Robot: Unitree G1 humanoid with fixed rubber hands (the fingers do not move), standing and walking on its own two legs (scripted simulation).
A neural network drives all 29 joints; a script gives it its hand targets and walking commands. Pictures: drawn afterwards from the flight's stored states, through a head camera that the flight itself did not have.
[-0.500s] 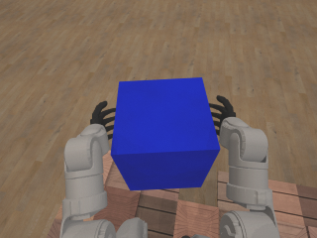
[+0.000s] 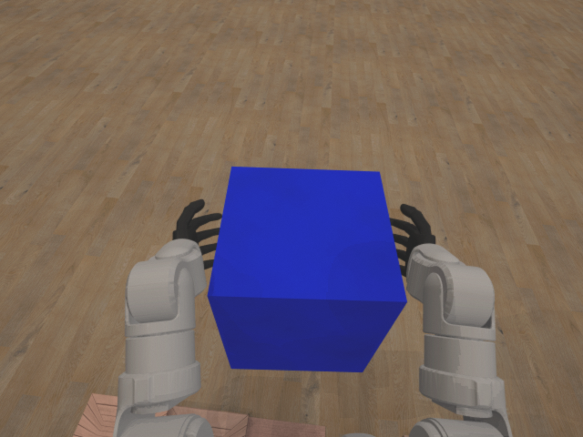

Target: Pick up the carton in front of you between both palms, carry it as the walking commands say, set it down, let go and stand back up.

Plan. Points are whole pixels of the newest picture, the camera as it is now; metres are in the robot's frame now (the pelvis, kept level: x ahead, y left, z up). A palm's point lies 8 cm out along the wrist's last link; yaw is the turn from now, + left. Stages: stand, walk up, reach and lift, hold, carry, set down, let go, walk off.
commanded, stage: carry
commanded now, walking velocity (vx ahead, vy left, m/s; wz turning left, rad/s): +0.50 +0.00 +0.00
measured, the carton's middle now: (301, 275) +0.34 -0.01 +0.02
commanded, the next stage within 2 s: none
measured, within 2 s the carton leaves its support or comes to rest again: neither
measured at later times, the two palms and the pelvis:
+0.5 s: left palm (182, 122) +0.65 +0.20 +0.08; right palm (331, 114) +0.69 -0.10 +0.08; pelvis +0.35 +0.01 -0.01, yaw +4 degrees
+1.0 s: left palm (196, 38) +1.02 +0.21 +0.08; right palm (311, 43) +1.00 -0.09 +0.09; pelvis +0.69 +0.08 +0.00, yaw +0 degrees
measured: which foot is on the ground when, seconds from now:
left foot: down 0.00-0.36, up 0.38-0.78, down 0.80-1.00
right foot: up 0.00-0.32, down 0.34-0.80, up 0.82-1.00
